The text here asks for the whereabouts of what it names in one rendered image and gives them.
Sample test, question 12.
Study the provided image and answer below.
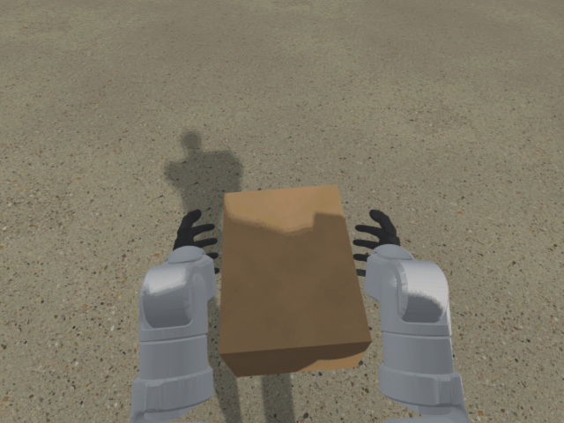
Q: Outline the right robot forearm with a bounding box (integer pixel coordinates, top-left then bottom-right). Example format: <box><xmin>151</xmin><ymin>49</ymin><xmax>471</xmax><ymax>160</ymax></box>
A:
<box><xmin>364</xmin><ymin>244</ymin><xmax>471</xmax><ymax>423</ymax></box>

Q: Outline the robot left hand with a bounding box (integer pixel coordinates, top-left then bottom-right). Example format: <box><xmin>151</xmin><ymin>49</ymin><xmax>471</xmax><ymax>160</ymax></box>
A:
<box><xmin>173</xmin><ymin>210</ymin><xmax>219</xmax><ymax>274</ymax></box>

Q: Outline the carton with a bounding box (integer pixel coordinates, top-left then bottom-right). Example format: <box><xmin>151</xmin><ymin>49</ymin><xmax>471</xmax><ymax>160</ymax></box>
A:
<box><xmin>219</xmin><ymin>184</ymin><xmax>372</xmax><ymax>377</ymax></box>

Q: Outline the robot right hand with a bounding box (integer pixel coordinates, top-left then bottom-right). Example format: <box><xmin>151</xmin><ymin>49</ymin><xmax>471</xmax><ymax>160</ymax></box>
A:
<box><xmin>352</xmin><ymin>210</ymin><xmax>401</xmax><ymax>277</ymax></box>

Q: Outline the left robot forearm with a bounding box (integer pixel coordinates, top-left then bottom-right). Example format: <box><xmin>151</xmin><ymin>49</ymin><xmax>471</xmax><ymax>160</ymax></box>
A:
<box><xmin>129</xmin><ymin>246</ymin><xmax>218</xmax><ymax>423</ymax></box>

